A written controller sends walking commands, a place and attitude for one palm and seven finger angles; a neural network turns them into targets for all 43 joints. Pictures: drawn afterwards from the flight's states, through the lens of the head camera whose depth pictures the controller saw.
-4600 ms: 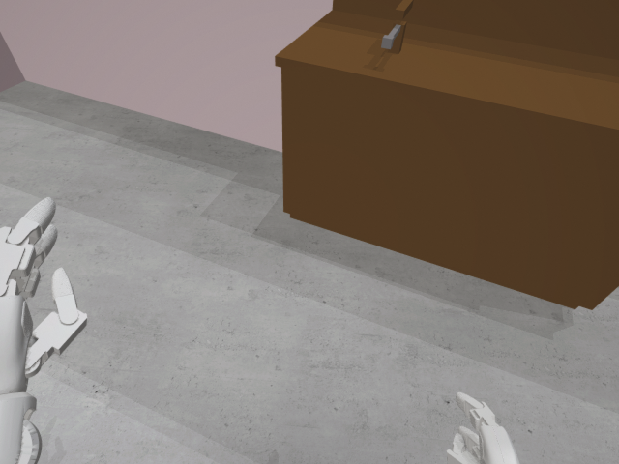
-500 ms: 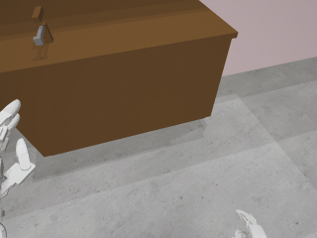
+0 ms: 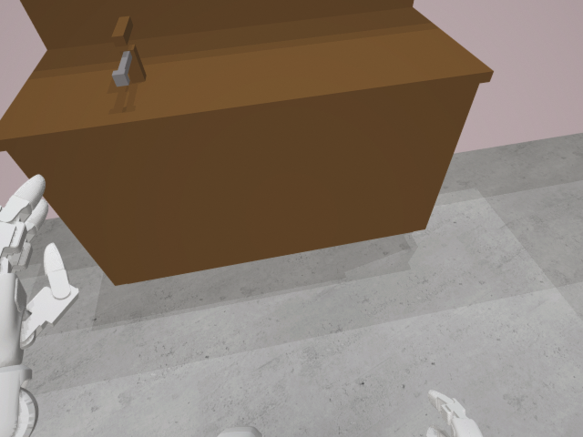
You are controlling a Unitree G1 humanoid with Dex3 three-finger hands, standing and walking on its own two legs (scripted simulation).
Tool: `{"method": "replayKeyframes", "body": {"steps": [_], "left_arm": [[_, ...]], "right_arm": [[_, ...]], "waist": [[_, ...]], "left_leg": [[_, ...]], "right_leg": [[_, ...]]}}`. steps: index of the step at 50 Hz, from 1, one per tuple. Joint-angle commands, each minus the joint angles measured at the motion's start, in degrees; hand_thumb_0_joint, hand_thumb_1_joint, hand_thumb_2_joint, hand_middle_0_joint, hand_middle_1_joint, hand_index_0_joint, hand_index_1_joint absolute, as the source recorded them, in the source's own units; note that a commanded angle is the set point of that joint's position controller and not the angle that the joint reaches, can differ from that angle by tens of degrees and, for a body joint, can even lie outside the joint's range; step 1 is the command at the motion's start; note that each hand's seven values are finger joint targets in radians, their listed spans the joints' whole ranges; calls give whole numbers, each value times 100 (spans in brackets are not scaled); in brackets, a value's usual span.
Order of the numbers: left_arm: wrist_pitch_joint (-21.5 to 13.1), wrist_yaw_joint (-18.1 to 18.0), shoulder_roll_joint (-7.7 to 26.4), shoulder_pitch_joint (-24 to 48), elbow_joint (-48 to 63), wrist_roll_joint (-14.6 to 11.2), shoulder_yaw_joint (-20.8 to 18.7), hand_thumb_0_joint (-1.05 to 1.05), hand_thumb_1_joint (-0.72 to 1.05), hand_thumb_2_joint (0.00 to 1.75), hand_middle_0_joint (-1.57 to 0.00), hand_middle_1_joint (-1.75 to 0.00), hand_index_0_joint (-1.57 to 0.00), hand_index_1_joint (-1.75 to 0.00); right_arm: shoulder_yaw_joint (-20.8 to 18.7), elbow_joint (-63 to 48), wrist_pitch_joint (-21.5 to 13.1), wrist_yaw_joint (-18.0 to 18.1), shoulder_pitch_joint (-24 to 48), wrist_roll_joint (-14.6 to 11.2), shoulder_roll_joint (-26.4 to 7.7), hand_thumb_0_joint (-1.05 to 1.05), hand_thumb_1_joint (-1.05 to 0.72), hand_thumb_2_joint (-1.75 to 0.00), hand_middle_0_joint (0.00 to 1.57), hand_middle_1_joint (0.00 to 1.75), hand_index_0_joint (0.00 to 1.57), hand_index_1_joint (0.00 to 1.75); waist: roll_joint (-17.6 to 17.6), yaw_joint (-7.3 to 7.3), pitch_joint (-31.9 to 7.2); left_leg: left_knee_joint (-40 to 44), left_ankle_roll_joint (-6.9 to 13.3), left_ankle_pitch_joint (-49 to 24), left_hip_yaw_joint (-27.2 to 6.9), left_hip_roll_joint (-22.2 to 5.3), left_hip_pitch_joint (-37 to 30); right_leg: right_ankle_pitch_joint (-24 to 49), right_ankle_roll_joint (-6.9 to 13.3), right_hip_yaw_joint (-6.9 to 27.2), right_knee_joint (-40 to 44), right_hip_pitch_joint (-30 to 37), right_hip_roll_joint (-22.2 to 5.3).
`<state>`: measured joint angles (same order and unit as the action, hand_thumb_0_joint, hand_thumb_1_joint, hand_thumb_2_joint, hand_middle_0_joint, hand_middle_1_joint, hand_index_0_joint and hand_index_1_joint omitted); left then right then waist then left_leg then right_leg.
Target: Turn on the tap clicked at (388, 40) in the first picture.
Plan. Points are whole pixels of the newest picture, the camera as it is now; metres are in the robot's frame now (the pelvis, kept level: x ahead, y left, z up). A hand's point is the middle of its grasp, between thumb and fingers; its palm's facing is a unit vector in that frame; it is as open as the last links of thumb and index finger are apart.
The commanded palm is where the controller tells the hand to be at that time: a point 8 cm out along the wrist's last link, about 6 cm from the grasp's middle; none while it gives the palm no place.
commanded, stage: take the last steps up to it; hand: left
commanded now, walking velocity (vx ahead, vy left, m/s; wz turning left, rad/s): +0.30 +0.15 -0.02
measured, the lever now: (121, 78) +0.83 +0.46 +0.09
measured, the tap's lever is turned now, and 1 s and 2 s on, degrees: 0 0 0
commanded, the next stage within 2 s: come to a stop and stand still in 1.72 s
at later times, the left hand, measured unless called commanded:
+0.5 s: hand (83, 200) +0.33 +0.27 +0.19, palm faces +0.34 -0.80 -0.50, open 7.4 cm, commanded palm +0.28 +0.33 +0.19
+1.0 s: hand (78, 131) +0.47 +0.34 +0.19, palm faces +0.35 -0.84 -0.41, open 7.4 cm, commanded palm +0.40 +0.39 +0.19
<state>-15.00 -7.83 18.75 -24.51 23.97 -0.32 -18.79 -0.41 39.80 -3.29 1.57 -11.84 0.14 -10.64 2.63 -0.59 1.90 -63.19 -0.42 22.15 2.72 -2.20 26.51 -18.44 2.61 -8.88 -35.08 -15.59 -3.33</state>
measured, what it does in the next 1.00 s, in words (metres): walks ahead: left foot, then right foot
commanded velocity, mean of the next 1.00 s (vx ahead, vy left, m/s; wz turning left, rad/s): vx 0.30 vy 0.11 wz -0.03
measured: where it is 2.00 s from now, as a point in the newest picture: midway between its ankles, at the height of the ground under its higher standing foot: (273, 393)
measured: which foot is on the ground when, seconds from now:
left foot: up 0.00-0.20, down 0.22-0.50, up 0.52-0.80, down 0.82-1.00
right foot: down 0.00-0.22, up 0.24-0.46, down 0.48-0.84, up 0.86-1.00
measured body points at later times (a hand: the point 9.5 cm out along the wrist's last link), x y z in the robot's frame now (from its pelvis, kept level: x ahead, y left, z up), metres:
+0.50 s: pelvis +0.11 +0.06 -0.01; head +0.14 +0.03 +0.44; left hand +0.31 +0.31 +0.21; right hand +0.26 -0.16 -0.11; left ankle +0.12 +0.18 -0.73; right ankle +0.13 -0.03 -0.73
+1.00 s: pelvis +0.22 +0.12 +0.00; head +0.25 +0.12 +0.45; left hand +0.44 +0.38 +0.21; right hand +0.39 -0.12 -0.08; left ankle +0.28 +0.23 -0.73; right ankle +0.20 +0.01 -0.67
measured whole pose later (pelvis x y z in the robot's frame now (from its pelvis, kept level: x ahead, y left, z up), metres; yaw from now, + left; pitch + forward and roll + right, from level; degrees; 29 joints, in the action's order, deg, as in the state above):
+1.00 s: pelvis +0.22 +0.12 +0.00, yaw -4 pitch +0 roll +1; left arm -14.7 -9.1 23.0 -24.6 30.1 -2.0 -23.5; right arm -0.9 34.5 -6.0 2.4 -9.1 -0.5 -8.3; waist -2.0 1.3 3.0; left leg -32.4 1.2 12.9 10.3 -4.6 19.0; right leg -27.0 -0.7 -4.9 -62.3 -27.4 -4.8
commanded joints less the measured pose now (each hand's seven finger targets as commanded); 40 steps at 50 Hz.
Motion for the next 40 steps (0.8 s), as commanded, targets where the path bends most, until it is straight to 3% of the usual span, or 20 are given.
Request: {"method": "replayKeyframes", "body": {"steps": [1,6,9,10,11,12,13,17,22,23,24,25,26,27,28,29,31,36,38,40], "left_arm": [[-448,-118,1261,165,1269,-23,-909,0,90,90,-20,-30,-20,-30],[-341,-257,1189,137,1738,-39,-857,0,90,90,-20,-30,-20,-30],[-345,-279,1199,363,1833,-32,-893,0,90,90,-20,-30,-20,-30],[-354,-270,1126,329,1828,-47,-836,0,90,90,-20,-30,-20,-30],[-366,-267,1088,345,1911,-65,-860,0,90,90,-20,-30,-20,-30],[-411,-225,1123,289,1554,-34,-838,0,90,90,-20,-30,-20,-30],[-396,-203,1349,217,1475,-47,-1024,0,90,90,-20,-30,-20,-30],[-410,-172,1114,-115,2089,-102,-907,0,90,90,-20,-30,-20,-30],[-215,-234,1183,-306,1670,-91,-987,0,90,90,-20,-30,-20,-30],[-170,-233,1259,-254,1456,-78,-1058,0,90,90,-20,-30,-20,-30],[-140,-238,1382,-120,1317,-39,-1113,0,90,90,-20,-30,-20,-30],[-66,-239,1476,-118,981,-120,-1279,0,90,90,-20,-30,-20,-30],[-136,-187,1307,195,1094,-188,-1077,0,90,90,-20,-30,-20,-30],[-212,-174,1416,149,1083,-181,-1211,0,90,90,-20,-30,-20,-30],[-289,-143,1322,110,1161,-149,-1106,0,90,90,-20,-30,-20,-30],[-348,-138,1261,43,1170,-89,-1063,0,90,90,-20,-30,-20,-30],[-417,-144,1173,131,1263,-30,-907,0,90,90,-20,-30,-20,-30],[-359,-284,1190,-5,1731,-33,-889,0,90,90,-20,-30,-20,-30],[-333,-324,1264,174,1903,-24,-961,0,90,90,-20,-30,-20,-30],[-387,-331,1279,328,2061,-32,-937,0,90,90,-20,-30,-20,-30]], "right_arm": [[-189,-1003,-243,111,629,-13,-580,0,-90,-90,20,30,20,30],[-193,-1213,-372,160,570,24,-463,0,-90,-90,20,30,20,30],[-300,-1225,-437,257,339,-1,-603,0,-90,-90,20,30,20,30],[-384,-1265,-464,291,246,-56,-734,0,-90,-90,20,30,20,30],[-436,-1286,-451,260,250,-77,-878,0,-90,-90,20,30,20,30],[-422,-1294,-458,221,273,-81,-821,0,-90,-90,20,30,20,30],[-388,-1188,-473,241,401,-45,-765,0,-90,-90,20,30,20,30],[-373,-1112,-600,171,430,-121,-702,0,-90,-90,20,30,20,30],[-267,-1140,-578,228,420,-83,-711,0,-90,-90,20,30,20,30],[-270,-1130,-510,254,432,-92,-675,0,-90,-90,20,30,20,30],[-273,-1161,-428,245,394,-88,-574,0,-90,-90,20,30,20,30],[-246,-1289,-436,201,591,-82,-591,0,-90,-90,20,30,20,30],[-354,-1155,-431,123,551,-67,-732,0,-90,-90,20,30,20,30],[-290,-1076,-404,113,526,-78,-655,0,-90,-90,20,30,20,30],[-239,-998,-342,115,536,-62,-624,0,-90,-90,20,30,20,30],[-178,-963,-290,116,545,-39,-576,0,-90,-90,20,30,20,30],[-174,-1029,-255,138,621,-27,-582,0,-90,-90,20,30,20,30],[-222,-1265,-352,179,560,19,-479,0,-90,-90,20,30,20,30],[-281,-1296,-371,220,450,31,-533,0,-90,-90,20,30,20,30],[-397,-1321,-423,291,233,-38,-679,0,-90,-90,20,30,20,30]], "waist": [[-1030,70,-312],[-1181,-48,-620],[-543,78,-771],[201,177,-850],[1244,188,-1029],[1331,163,-945],[1583,127,-837],[1076,54,-738],[761,24,-840],[152,-7,-873],[-1201,13,-893],[-2159,-79,-693],[-1915,2,-482],[-1426,30,-372],[-1002,39,-271],[-855,43,-337],[-1006,79,-436],[-1250,-90,-698],[-1146,-1,-739],[-81,183,-957]], "left_leg": [[742,-53,-324,-193,-535,785],[2834,50,-710,768,-51,-752],[3776,88,-1044,925,7,-1711],[4014,323,-1183,238,-456,-2352],[4124,800,-2094,-1111,-1432,-3060],[4561,1245,-1874,-2025,-1983,-2728],[4654,1560,-1308,-2206,-2173,-2494],[4410,1243,-1622,-794,-1630,-1906],[3713,666,-870,-49,-1216,-959],[2959,535,-593,180,-1018,-535],[1509,287,23,619,-424,470],[171,89,858,364,69,1585],[-513,-12,561,-281,-179,1753],[-834,-58,359,-458,-326,1893],[-859,-110,121,-467,-441,1860],[-673,-129,-29,-362,-486,1751],[345,-89,-200,-173,-537,1215],[2573,46,-666,808,-85,-326],[3302,32,-1133,978,67,-1025],[3854,167,-1374,640,-139,-2166]], "right_leg": [[1178,617,1611,1838,651,-1644],[813,439,1181,1522,572,-1334],[713,133,828,540,415,-892],[763,-78,573,-499,-136,-614],[-505,-365,114,-1866,-1216,-49],[-1871,-338,304,-2896,-1674,98],[-1748,-347,560,-3332,-2034,-141],[-964,-391,345,-2053,-1523,-288],[-12,-344,-195,381,517,103],[133,-213,245,887,1018,-144],[-12,275,2044,1442,1561,-1151],[100,811,4020,1972,1818,-2187],[-57,959,4067,2156,1619,-2381],[273,1073,3781,2026,1548,-2399],[968,947,2974,1876,1415,-2171],[1701,790,2191,1707,1388,-1921],[2531,575,1306,1490,1201,-1665],[2277,459,863,1318,1036,-1355],[1772,316,792,1010,862,-1169],[1471,60,510,-340,331,-838]]}}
